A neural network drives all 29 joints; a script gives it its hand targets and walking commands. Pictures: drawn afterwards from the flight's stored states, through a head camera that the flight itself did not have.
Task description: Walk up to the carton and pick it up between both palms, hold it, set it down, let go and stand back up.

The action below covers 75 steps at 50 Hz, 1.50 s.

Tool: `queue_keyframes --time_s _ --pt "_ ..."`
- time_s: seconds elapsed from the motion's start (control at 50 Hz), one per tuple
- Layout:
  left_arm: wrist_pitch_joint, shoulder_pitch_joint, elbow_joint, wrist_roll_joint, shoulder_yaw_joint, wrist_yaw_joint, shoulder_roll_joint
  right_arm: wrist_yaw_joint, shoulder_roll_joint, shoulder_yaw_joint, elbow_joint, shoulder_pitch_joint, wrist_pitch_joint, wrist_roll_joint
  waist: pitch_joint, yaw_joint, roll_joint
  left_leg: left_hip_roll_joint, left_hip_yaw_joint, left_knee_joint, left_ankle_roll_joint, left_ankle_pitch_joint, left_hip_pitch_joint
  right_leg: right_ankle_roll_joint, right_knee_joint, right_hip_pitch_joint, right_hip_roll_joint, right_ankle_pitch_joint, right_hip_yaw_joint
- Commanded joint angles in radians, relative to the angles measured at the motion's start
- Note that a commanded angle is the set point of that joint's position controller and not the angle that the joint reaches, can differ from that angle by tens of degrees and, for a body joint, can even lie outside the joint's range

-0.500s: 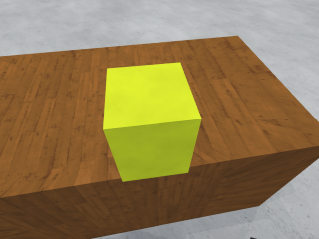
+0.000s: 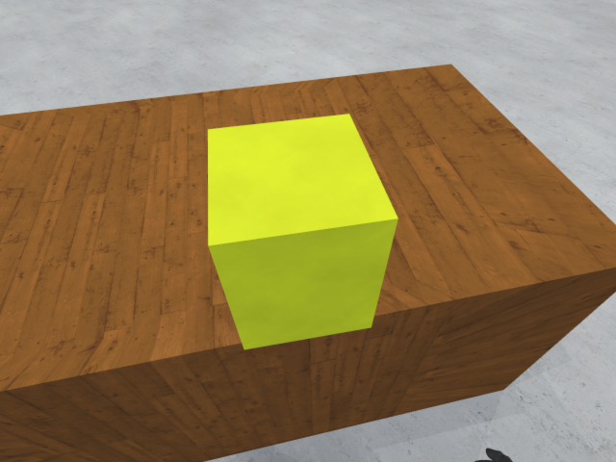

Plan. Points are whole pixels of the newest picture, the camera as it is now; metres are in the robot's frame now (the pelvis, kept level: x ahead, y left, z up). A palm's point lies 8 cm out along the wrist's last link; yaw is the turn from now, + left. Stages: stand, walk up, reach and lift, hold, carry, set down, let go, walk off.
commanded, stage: walk up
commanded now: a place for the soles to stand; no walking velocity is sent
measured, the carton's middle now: (295, 235) +0.42 +0.02 +0.06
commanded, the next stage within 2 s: reach and lift in 0.38 s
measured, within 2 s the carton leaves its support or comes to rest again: neither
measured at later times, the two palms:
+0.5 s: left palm out of the picture +0.10 +0.26 -0.12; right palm out of the picture +0.09 -0.27 -0.13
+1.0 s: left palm out of the picture +0.12 +0.23 -0.05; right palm out of the picture +0.12 -0.25 -0.06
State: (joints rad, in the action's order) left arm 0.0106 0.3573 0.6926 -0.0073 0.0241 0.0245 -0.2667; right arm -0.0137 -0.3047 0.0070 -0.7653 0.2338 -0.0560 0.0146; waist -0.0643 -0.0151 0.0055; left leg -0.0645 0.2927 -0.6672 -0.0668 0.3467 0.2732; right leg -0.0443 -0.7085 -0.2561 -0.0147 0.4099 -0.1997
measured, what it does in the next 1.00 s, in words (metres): stands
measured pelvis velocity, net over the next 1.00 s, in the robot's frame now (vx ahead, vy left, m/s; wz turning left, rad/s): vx -0.02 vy -0.04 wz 0.08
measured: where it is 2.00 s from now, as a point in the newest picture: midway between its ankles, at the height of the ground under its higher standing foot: outside the picture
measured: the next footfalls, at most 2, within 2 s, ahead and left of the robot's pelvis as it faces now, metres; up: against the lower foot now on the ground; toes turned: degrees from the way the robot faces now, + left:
none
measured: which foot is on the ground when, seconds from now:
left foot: down 0.00-1.00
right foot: down 0.00-1.00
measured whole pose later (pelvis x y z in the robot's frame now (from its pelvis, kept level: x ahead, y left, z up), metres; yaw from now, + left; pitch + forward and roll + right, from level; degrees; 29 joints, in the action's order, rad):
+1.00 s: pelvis -0.02 -0.04 +0.02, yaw +5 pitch -7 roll +1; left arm 0.25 0.18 0.46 0.02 0.04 0.01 -0.28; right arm 0.00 -0.12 -0.05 -0.55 0.29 0.05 0.03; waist -0.12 -0.01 -0.04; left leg -0.05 0.17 -0.43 -0.01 0.17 0.14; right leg 0.00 -0.50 -0.10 0.02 0.28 0.00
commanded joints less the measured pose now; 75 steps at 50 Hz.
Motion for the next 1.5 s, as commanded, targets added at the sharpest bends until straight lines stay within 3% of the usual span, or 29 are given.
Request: queue_keyframes --time_s 0.0,0.06,0.12,0.18,0.24,0.26,0.3,0.32,0.36,0.38,0.4,0.42,0.48,0.52,0.56,0.62,0.74,0.76,1.02,1.16,1.28,1.48 --pt "-0.029 0.056 -0.1 0.0 0.048 0.007 -0.139 0.01 -0.18 -0.044 0.093 -0.037 0.02 -0.002 0.01 0.021 0.015 -0.232 -0.224 0.253 -0.069 -0.052 -0.049 0.08 0.111 -0.088 0.027 -0.138 0.044" --pt "-0.036 0.034 -0.096 0.0 0.061 0.006 -0.186 0.004 -0.171 -0.044 0.095 -0.018 0.014 -0.002 0.02 -0.001 -0.056 -0.128 -0.186 0.146 -0.012 -0.12 -0.118 0.109 0.175 -0.146 0.058 -0.232 -0.08" --pt "-0.036 0.02 -0.098 -0.002 0.061 0.009 -0.196 0.0 -0.166 -0.046 0.098 0.01 0.016 0.001 0.05 -0.015 -0.074 -0.105 -0.212 0.106 -0.008 -0.161 -0.185 0.128 0.197 -0.204 0.077 -0.193 -0.145" --pt "-0.03 0.01 -0.098 -0.001 0.051 0.009 -0.169 0.003 -0.175 -0.051 0.092 0.029 0.022 0.002 0.045 -0.022 -0.023 -0.159 -0.25 0.191 -0.037 -0.116 -0.187 0.097 0.118 -0.212 0.034 -0.174 -0.051" --pt "-0.024 0.033 -0.095 -0.003 0.045 0.01 -0.132 0.013 -0.185 -0.049 0.086 0.013 0.025 -0.001 0.026 0.0 0.036 -0.285 -0.278 0.301 -0.104 -0.032 -0.086 0.063 0.021 -0.127 0.006 -0.074 0.084" --pt "-0.025 0.041 -0.093 -0.003 0.046 0.009 -0.128 0.013 -0.185 -0.045 0.085 -0.003 0.024 -0.002 0.015 0.014 0.029 -0.286 -0.258 0.298 -0.1 -0.032 -0.047 0.068 0.052 -0.093 0.015 -0.074 0.087" --pt "-0.032 0.042 -0.088 0.0 0.051 0.005 -0.145 0.008 -0.18 -0.038 0.085 -0.023 0.02 -0.005 0.003 0.022 -0.005 -0.2 -0.192 0.234 -0.037 -0.042 -0.034 0.092 0.152 -0.08 0.038 -0.168 0.013" --pt "-0.035 0.028 -0.086 0.0 0.057 0.005 -0.168 0.005 -0.174 -0.039 0.086 -0.013 0.017 -0.005 0.001 0.01 -0.037 -0.153 -0.176 0.187 -0.013 -0.071 -0.063 0.104 0.173 -0.111 0.048 -0.208 -0.04" --pt "-0.038 0.014 -0.084 -0.003 0.064 0.007 -0.198 0.001 -0.171 -0.042 0.086 0.021 0.015 -0.003 0.034 -0.008 -0.073 -0.109 -0.183 0.125 0.003 -0.127 -0.136 0.124 0.196 -0.163 0.073 -0.216 -0.122" --pt "0.15 -0.601 -0.026 0.033 -0.019 0.014 -0.165 -0.045 -0.064 -0.184 -0.02 -0.524 0.18 0.091 -0.008 0.036 0.005 -0.036 -0.247 0.074 0.096 0.013 0.035 0.135 0.038 -0.445 0.02 0.049 0.259" --pt "0.227 -0.467 -0.049 0.023 -0.042 0.028 -0.139 -0.072 -0.124 -0.222 -0.046 -0.33 0.214 0.107 -0.021 0.004 -0.02 -0.048 -0.285 0.062 0.102 0.064 -0.061 0.131 0.019 -0.472 0.037 0.019 0.285" --pt "0.277 -0.466 -0.121 0.008 -0.018 0.015 -0.147 -0.068 -0.133 -0.23 -0.026 -0.278 0.219 0.099 0.062 -0.001 -0.055 -0.055 -0.287 0.034 0.091 0.033 -0.151 0.116 0.023 -0.463 0.047 -0.066 0.282" --pt "0.389 -0.416 -0.31 -0.022 -0.004 -0.013 -0.138 -0.048 -0.148 -0.248 0.0 -0.19 0.198 0.033 0.226 -0.008 -0.017 -0.063 -0.281 -0.014 0.114 -0.182 -0.307 0.111 0.036 -0.399 0.009 -0.194 0.303" --pt "0.408 -0.347 -0.377 -0.051 0.014 -0.015 -0.137 -0.046 -0.159 -0.238 0.025 -0.145 0.195 0.004 0.282 -0.009 0.005 -0.058 -0.292 -0.012 0.129 -0.329 -0.377 0.103 0.055 -0.349 -0.014 -0.255 0.316" --pt "0.405 -0.303 -0.404 -0.075 0.027 -0.01 -0.131 -0.044 -0.16 -0.208 0.051 -0.117 0.19 -0.012 0.278 -0.011 0.009 -0.035 -0.283 0.018 0.13 -0.366 -0.4 0.096 0.098 -0.298 -0.026 -0.293 0.312" --pt "0.388 -0.303 -0.4 -0.084 0.029 -0.003 -0.113 -0.036 -0.137 -0.166 0.068 -0.113 0.179 -0.018 0.204 -0.017 0.004 0.004 -0.255 0.072 0.121 -0.299 -0.386 0.089 0.173 -0.251 -0.021 -0.313 0.288" --pt "0.329 -0.373 -0.374 -0.058 0.038 -0.001 -0.115 -0.018 -0.039 -0.119 0.153 -0.117 0.155 -0.009 0.067 -0.013 0.0 0.035 -0.216 0.185 0.093 -0.123 -0.349 0.078 0.306 -0.207 0.011 -0.201 0.237" --pt "0.322 -0.349 -0.338 -0.061 0.054 -0.005 -0.122 -0.012 -0.006 -0.097 0.159 -0.091 0.145 -0.019 0.032 -0.014 0.015 0.053 -0.199 0.213 0.1 -0.147 -0.332 0.078 0.323 -0.143 0.007 -0.179 0.236" --pt "0.138 -0.332 -0.439 0.066 0.064 -0.01 -0.16 0.039 0.11 -0.079 0.472 -0.008 0.159 0.014 0.036 -0.002 -0.034 0.06 -0.179 0.308 0.074 -0.11 -0.416 0.072 0.458 -0.191 0.046 -0.065 0.179" --pt "0.063 -0.291 -0.429 0.098 0.055 -0.003 -0.157 0.04 0.115 -0.068 0.513 0.011 0.186 -0.006 0.058 0.018 -0.027 0.053 -0.187 0.346 0.076 -0.14 -0.398 0.069 0.467 -0.139 0.036 -0.087 0.182" --pt "0.017 -0.244 -0.449 0.096 0.043 0.012 -0.132 0.03 0.104 -0.053 0.518 0.028 0.2 -0.047 0.077 0.039 0.001 0.05 -0.196 0.374 0.086 -0.244 -0.384 0.065 0.474 -0.057 0.019 -0.179 0.184" --pt "-0.045 -0.132 -0.611 0.093 0.028 0.019 -0.089 0.026 0.076 -0.035 0.598 0.089 0.232 -0.133 0.093 0.047 0.042 0.056 -0.229 0.338 0.115 -0.495 -0.459 0.075 0.507 -0.032 0.004 -0.332 0.185"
